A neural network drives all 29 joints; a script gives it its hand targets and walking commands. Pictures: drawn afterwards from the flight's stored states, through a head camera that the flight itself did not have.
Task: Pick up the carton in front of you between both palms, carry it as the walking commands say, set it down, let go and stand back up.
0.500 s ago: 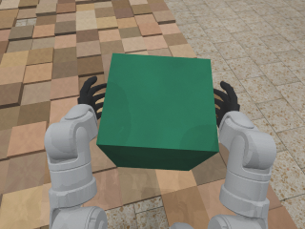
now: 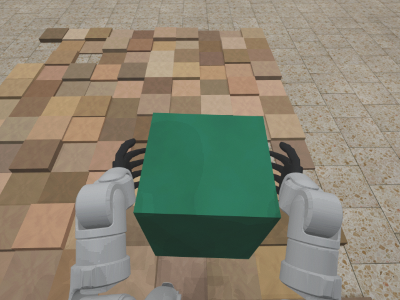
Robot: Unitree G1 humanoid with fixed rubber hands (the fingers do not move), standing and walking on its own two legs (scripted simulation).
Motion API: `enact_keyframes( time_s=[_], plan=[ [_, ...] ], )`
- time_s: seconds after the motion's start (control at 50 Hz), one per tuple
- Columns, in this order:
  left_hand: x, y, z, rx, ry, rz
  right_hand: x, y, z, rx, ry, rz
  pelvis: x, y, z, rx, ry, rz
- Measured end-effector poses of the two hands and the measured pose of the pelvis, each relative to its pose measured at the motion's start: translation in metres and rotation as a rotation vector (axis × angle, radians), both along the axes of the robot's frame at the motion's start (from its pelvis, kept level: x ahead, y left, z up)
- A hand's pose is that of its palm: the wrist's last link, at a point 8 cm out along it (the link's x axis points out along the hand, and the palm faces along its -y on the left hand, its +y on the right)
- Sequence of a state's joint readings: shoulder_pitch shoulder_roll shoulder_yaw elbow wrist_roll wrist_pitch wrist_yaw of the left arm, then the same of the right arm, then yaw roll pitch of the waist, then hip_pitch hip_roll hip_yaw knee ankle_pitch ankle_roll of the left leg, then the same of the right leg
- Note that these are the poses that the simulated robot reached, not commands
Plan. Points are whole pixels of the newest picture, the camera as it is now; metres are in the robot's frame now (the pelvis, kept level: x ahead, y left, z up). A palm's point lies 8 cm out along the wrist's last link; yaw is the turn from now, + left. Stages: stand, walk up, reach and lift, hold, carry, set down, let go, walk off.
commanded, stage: carry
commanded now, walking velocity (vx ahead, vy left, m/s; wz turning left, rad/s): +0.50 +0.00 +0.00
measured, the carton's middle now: (204, 191) +0.35 +0.04 +0.02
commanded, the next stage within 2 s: none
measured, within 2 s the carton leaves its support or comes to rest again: neither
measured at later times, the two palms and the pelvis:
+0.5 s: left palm (199, 40) +0.72 +0.09 +0.15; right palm (319, 53) +0.68 -0.20 +0.16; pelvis +0.36 +0.00 -0.01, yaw -3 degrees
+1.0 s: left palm (192, 25) +0.98 +0.15 +0.08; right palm (277, 29) +0.99 -0.15 +0.07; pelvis +0.69 +0.00 +0.00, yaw -1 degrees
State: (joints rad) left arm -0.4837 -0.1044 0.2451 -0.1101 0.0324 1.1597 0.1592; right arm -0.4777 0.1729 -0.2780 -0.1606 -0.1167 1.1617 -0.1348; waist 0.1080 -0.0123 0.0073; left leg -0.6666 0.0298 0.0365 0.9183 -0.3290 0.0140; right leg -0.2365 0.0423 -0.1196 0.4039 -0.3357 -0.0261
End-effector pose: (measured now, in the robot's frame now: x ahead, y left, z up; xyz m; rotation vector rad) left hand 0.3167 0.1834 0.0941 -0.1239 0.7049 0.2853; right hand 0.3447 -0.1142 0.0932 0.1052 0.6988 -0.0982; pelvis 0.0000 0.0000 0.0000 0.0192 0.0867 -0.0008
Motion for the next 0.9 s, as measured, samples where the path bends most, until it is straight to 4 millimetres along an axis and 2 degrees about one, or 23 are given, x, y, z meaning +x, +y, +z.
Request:
enact_keyframes(
  time_s=[0.1, 0.18, 0.24, 0.32, 0.42, 0.5, 0.54, 0.58, 0.66, 0.8, 0.86, 0.9],
  plan=[
    [0.081, -0.004, 0.004, 0.014, -0.05, -0.053, 0.067, -0.006, 0.003, -0.026, -0.053, -0.021, 0.071, 0.006, -0.003, -0.007, 0.001, -0.004],
    [0.156, -0.013, 0.006, 0.016, -0.108, -0.122, 0.125, -0.015, 0.01, -0.064, -0.111, -0.062, 0.135, 0.014, -0.016, 0.0, -0.014, -0.006],
    [0.204, -0.026, 0.011, 0.019, -0.115, -0.181, 0.159, -0.027, 0.017, -0.063, -0.117, -0.102, 0.172, 0.019, -0.015, 0.0, -0.02, -0.021],
    [0.265, -0.049, 0.03, 0.003, -0.127, -0.237, 0.199, -0.048, 0.032, -0.058, -0.125, -0.166, 0.224, 0.021, -0.006, -0.015, -0.011, -0.039],
    [0.344, -0.075, 0.055, 0.005, -0.167, -0.276, 0.268, -0.073, 0.059, -0.056, -0.162, -0.205, 0.291, 0.014, -0.001, -0.028, 0.013, -0.05],
    [0.405, -0.089, 0.059, 0.009, -0.185, -0.264, 0.335, -0.088, 0.067, -0.055, -0.181, -0.192, 0.356, -0.002, -0.014, -0.021, -0.004, -0.057],
    [0.432, -0.091, 0.055, 0.028, -0.188, -0.245, 0.372, -0.091, 0.063, -0.049, -0.185, -0.166, 0.386, -0.009, -0.025, -0.042, -0.007, -0.054],
    [0.454, -0.086, 0.046, 0.045, -0.146, -0.216, 0.405, -0.087, 0.054, -0.041, -0.146, -0.129, 0.408, -0.014, -0.026, -0.047, 0.001, -0.047],
    [0.483, -0.062, 0.023, 0.028, -0.044, -0.123, 0.462, -0.064, 0.031, -0.007, -0.047, -0.057, 0.451, -0.023, -0.02, -0.028, 0.019, -0.04],
    [0.539, -0.029, -0.01, -0.003, 0.019, 0.003, 0.541, -0.027, -0.01, 0.036, 0.015, -0.002, 0.541, -0.025, -0.009, -0.014, 0.033, -0.014],
    [0.57, -0.022, -0.02, -0.023, 0.023, 0.02, 0.57, -0.021, -0.022, 0.02, 0.016, 0.005, 0.591, -0.017, -0.006, -0.014, 0.024, 0.002],
    [0.597, -0.021, -0.025, -0.019, 0.001, 0.009, 0.596, -0.02, -0.024, -0.009, -0.009, 0.019, 0.629, -0.01, -0.012, -0.005, 0.015, 0.004]
  ],
)
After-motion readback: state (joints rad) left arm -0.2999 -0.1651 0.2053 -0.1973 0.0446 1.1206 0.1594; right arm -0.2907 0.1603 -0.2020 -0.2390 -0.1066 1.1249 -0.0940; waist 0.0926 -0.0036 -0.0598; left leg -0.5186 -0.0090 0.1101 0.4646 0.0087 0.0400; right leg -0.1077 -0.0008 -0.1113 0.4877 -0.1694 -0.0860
